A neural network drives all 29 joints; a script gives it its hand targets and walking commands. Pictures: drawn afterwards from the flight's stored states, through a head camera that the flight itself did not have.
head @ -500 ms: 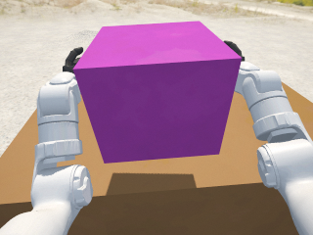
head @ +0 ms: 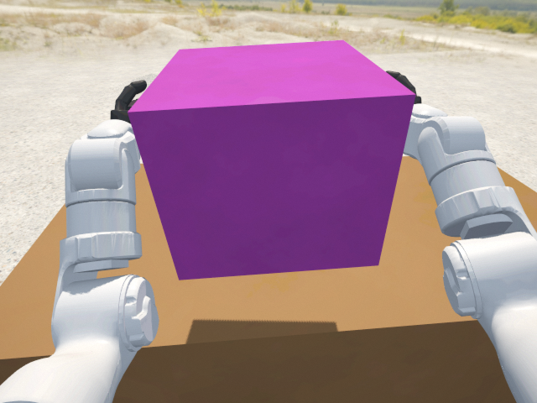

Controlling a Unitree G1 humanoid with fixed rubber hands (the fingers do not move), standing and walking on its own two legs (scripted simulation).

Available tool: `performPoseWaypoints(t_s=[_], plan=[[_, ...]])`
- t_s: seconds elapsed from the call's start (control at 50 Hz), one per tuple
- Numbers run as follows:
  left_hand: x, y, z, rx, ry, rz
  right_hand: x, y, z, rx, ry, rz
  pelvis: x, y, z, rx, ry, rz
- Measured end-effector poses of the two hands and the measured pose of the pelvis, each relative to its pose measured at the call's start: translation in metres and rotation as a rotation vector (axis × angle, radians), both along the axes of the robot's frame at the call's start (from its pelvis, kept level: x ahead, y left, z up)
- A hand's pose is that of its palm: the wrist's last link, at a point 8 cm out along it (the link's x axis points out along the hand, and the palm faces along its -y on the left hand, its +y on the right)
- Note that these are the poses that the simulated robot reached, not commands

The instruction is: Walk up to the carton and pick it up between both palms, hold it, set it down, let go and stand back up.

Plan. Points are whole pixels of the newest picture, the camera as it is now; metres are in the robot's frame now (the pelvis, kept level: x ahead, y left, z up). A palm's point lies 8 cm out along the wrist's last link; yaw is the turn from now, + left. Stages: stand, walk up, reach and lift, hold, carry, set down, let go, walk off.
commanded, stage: hold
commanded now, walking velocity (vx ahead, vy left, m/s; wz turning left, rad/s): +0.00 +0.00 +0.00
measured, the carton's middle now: (269, 147) +0.41 +0.00 +0.26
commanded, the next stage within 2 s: set down in 1.48 s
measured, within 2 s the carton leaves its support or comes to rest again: neither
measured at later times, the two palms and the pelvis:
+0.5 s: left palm (124, 131) +0.36 +0.20 +0.31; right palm (397, 121) +0.37 -0.18 +0.32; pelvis +0.00 +0.00 +0.00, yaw +0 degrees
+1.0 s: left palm (127, 134) +0.35 +0.19 +0.31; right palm (401, 124) +0.36 -0.18 +0.32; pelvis +0.00 +0.00 +0.00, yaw +0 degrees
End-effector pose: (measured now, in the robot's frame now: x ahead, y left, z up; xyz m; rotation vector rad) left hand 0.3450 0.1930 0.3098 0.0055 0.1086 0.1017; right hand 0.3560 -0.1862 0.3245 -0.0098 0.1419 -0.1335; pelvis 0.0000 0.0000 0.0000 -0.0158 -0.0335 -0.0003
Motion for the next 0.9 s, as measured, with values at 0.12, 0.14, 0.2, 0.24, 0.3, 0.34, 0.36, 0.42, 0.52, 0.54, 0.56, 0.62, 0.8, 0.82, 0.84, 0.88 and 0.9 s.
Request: performPoseWaypoints(t_s=[0.12,0.14,0.2,0.24,0.3,0.34,0.36,0.42,0.52,0.54,0.56,0.62,0.8,0.82,0.84,0.88,0.9], plan=[[0.001,-0.001,0.006,0.005,0.009,-0.005,0.000,-0.002,0.004,0.000,0.010,-0.003,-0.004,-0.001,0.000,0.000,0.010,-0.003],[0.002,-0.001,0.006,0.006,0.009,-0.005,0.001,-0.002,0.004,0.000,0.010,-0.003,-0.004,-0.001,0.000,0.000,0.012,-0.003],[0.003,-0.001,0.008,0.009,0.011,-0.005,0.002,-0.001,0.004,0.000,0.013,-0.002,-0.005,-0.001,0.000,-0.001,0.017,-0.001],[0.004,0.000,0.009,0.010,0.013,-0.005,0.003,0.000,0.004,-0.002,0.015,-0.001,-0.005,-0.002,0.000,-0.001,0.019,0.000],[0.006,0.002,0.008,0.012,0.016,-0.005,0.005,0.001,0.003,-0.006,0.018,0.000,-0.005,-0.002,0.000,-0.002,0.022,0.002],[0.007,0.003,0.007,0.014,0.015,-0.005,0.006,0.002,0.002,-0.009,0.018,0.001,-0.005,-0.001,0.000,-0.002,0.022,0.004],[0.008,0.003,0.007,0.014,0.015,-0.005,0.007,0.003,0.001,-0.010,0.018,0.002,-0.004,-0.001,0.000,-0.003,0.022,0.004],[0.009,0.005,0.004,0.015,0.014,-0.006,0.008,0.004,0.000,-0.014,0.018,0.002,-0.003,0.000,0.000,-0.003,0.022,0.006],[0.010,0.007,-0.001,0.013,0.011,-0.005,0.010,0.006,-0.003,-0.020,0.016,0.004,-0.001,0.001,0.000,-0.004,0.018,0.006],[0.010,0.007,-0.002,0.012,0.011,-0.004,0.010,0.007,-0.004,-0.020,0.016,0.004,0.000,0.001,0.000,-0.004,0.017,0.006],[0.010,0.007,-0.003,0.012,0.010,-0.004,0.010,0.007,-0.005,-0.020,0.016,0.004,0.000,0.001,0.000,-0.004,0.016,0.006],[0.010,0.007,-0.006,0.012,0.008,-0.003,0.010,0.007,-0.006,-0.019,0.013,0.005,0.001,0.002,0.000,-0.005,0.015,0.006],[0.007,0.004,-0.007,0.005,0.003,0.002,0.007,0.004,-0.008,-0.014,0.010,0.006,0.001,0.002,0.000,-0.004,0.012,0.001],[0.006,0.003,-0.007,0.005,0.002,0.003,0.007,0.003,-0.008,-0.013,0.010,0.006,0.000,0.002,0.000,-0.003,0.012,0.001],[0.006,0.003,-0.006,0.004,0.002,0.003,0.007,0.003,-0.007,-0.012,0.009,0.007,0.000,0.001,0.000,-0.003,0.012,0.001],[0.005,0.002,-0.005,0.005,0.002,0.004,0.006,0.002,-0.007,-0.010,0.009,0.007,0.000,0.001,0.000,-0.003,0.012,0.000],[0.005,0.002,-0.004,0.005,0.001,0.005,0.006,0.002,-0.007,-0.009,0.009,0.007,0.000,0.001,0.000,-0.003,0.012,0.000]])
